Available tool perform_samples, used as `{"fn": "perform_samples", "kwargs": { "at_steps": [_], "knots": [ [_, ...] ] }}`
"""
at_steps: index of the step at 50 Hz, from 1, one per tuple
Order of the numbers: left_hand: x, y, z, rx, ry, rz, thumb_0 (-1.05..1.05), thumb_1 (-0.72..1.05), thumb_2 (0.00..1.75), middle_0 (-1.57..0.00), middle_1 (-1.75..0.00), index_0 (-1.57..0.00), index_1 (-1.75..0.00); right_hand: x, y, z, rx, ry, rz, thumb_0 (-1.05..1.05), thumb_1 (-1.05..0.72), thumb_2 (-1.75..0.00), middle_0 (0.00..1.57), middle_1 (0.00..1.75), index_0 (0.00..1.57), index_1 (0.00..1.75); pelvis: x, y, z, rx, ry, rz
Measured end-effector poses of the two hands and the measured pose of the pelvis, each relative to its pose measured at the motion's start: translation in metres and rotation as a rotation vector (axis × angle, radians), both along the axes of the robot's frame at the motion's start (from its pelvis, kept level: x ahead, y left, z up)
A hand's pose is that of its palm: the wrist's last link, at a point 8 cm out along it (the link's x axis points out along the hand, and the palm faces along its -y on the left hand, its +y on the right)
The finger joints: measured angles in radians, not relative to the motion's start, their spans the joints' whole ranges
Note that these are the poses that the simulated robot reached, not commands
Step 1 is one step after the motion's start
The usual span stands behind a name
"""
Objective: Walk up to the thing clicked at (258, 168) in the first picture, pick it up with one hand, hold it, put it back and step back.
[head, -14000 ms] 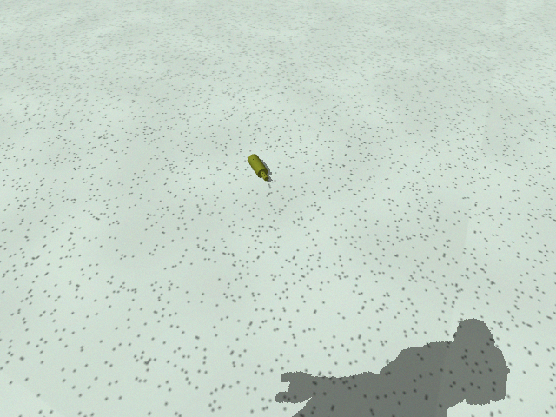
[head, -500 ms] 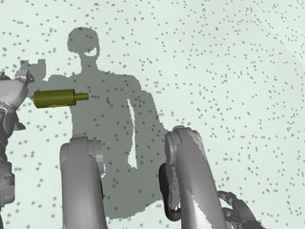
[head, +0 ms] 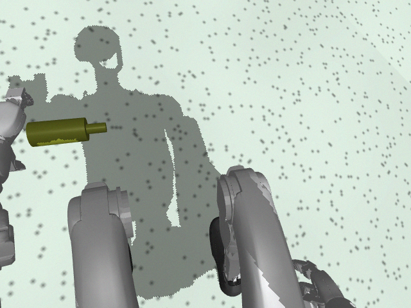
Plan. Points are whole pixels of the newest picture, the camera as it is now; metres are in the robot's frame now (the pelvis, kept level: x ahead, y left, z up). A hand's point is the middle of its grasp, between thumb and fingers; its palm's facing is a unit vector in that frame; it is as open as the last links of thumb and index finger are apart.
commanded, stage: approach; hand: left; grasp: from above
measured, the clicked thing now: (70, 130) +0.48 +0.26 -0.30
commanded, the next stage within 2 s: close in in 1.20 s
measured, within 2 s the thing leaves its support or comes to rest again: neither
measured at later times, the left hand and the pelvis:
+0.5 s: hand (54, 106) +0.49 +0.26 -0.17, palm faces -0.38 -0.04 -0.92, open 14.0 cm; pelvis +0.00 +0.00 -0.01, yaw -1 degrees
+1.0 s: hand (32, 124) +0.45 +0.30 -0.19, palm faces -0.40 -0.06 -0.92, open 13.8 cm; pelvis +0.00 +0.00 -0.01, yaw -1 degrees
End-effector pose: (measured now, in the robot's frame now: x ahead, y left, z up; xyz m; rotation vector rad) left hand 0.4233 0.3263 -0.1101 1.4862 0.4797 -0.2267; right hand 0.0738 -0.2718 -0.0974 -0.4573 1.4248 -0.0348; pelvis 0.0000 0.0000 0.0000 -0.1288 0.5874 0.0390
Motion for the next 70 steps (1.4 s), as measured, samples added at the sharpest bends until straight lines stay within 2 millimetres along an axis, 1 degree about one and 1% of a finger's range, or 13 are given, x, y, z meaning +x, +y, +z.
{"fn": "perform_samples", "kwargs": {
  "at_steps": [5,9,19,24,28,33,38,42,46,50,53,60,70],
  "knots": [
    [0.003,-0.002,-0.004,0.002,0.013,-0.004,0.00,-0.46,0.95,-0.13,-0.95,-0.14,-0.96,-0.004,-0.002,0.000,-0.002,0.010,0.003,0.01,-0.91,-0.90,0.20,0.30,0.21,0.30,0.000,-0.001,-0.002,0.000,-0.002,-0.003],
    [0.010,-0.012,-0.009,0.006,0.018,-0.039,0.00,-0.48,0.96,-0.11,-0.98,-0.12,-0.98,-0.008,-0.002,0.000,-0.006,0.019,0.010,0.01,-0.91,-0.90,0.20,0.30,0.21,0.30,0.000,-0.002,-0.004,0.000,-0.002,-0.004],
    [0.054,-0.061,-0.013,-0.010,-0.062,-0.091,-0.01,-0.50,0.98,-0.09,-1.02,-0.10,-1.02,-0.027,-0.004,0.007,-0.029,0.014,-0.020,0.00,-0.91,-0.90,0.20,0.30,0.21,0.30,-0.001,-0.001,-0.008,-0.008,-0.001,-0.015],
    [0.069,-0.071,-0.006,0.018,-0.068,-0.056,0.00,-0.51,0.99,-0.09,-1.01,-0.10,-1.01,-0.042,-0.002,0.008,-0.015,0.029,-0.062,0.00,-0.91,-0.90,0.20,0.30,0.21,0.30,0.000,-0.001,-0.007,-0.007,0.012,-0.021],
    [0.069,-0.066,-0.005,0.032,-0.026,-0.010,0.00,-0.52,0.99,-0.09,-1.00,-0.10,-1.00,-0.052,0.001,0.006,0.010,0.047,-0.085,0.01,-0.91,-0.90,0.20,0.30,0.20,0.30,0.000,-0.002,-0.005,-0.006,0.010,-0.024],
    [0.052,-0.045,-0.012,0.024,0.055,0.028,0.00,-0.52,0.99,-0.08,-1.00,-0.10,-1.00,-0.055,0.005,0.002,0.035,0.069,-0.078,0.01,-0.91,-0.90,0.20,0.30,0.21,0.30,-0.001,-0.003,-0.005,-0.004,-0.006,-0.022],
    [0.029,-0.025,-0.022,-0.006,0.089,0.010,0.00,-0.52,0.98,-0.09,-1.00,-0.10,-1.00,-0.048,0.005,0.000,0.037,0.087,-0.031,0.01,-0.91,-0.90,0.20,0.30,0.21,0.30,-0.003,-0.004,-0.007,-0.007,-0.021,-0.018],
    [0.019,-0.019,-0.023,-0.017,0.053,-0.052,0.00,-0.51,0.98,-0.10,-1.00,-0.11,-1.00,-0.036,0.001,-0.001,0.018,0.081,0.000,0.01,-0.91,-0.90,0.20,0.30,0.21,0.30,-0.003,-0.003,-0.009,-0.011,-0.027,-0.013],
    [0.021,-0.023,-0.020,-0.020,-0.005,-0.088,-0.01,-0.50,0.98,-0.10,-1.00,-0.12,-1.00,-0.021,-0.003,0.002,-0.013,0.046,0.028,0.01,-0.91,-0.90,0.20,0.30,0.21,0.30,-0.003,-0.001,-0.011,-0.014,-0.029,-0.010],
    [0.034,-0.027,-0.017,-0.011,-0.045,-0.077,-0.01,-0.48,0.99,-0.12,-1.00,-0.13,-1.00,-0.008,-0.006,0.007,-0.041,-0.006,0.045,0.01,-0.91,-0.90,0.20,0.30,0.21,0.30,-0.004,0.001,-0.012,-0.021,-0.027,-0.011],
    [0.044,-0.029,-0.014,0.003,-0.064,-0.051,-0.01,-0.46,1.00,-0.13,-1.00,-0.14,-1.00,-0.006,-0.006,0.010,-0.051,-0.032,0.041,0.00,-0.91,-0.90,0.20,0.30,0.21,0.30,-0.004,0.003,-0.012,-0.026,-0.023,-0.013],
    [0.053,-0.029,-0.014,0.025,-0.010,-0.009,0.00,-0.44,0.98,-0.14,-1.01,-0.15,-1.00,-0.021,0.002,0.010,-0.029,-0.009,0.009,0.00,-0.91,-0.90,0.20,0.30,0.20,0.30,-0.003,0.005,-0.010,-0.031,-0.016,-0.015],
    [0.033,-0.025,-0.026,-0.010,0.053,-0.038,0.00,-0.42,0.95,-0.15,-1.00,-0.17,-0.99,-0.050,0.015,0.004,0.028,0.085,-0.026,0.01,-0.91,-0.90,0.20,0.30,0.21,0.30,-0.004,0.004,-0.010,-0.030,-0.023,-0.014]
  ]
}}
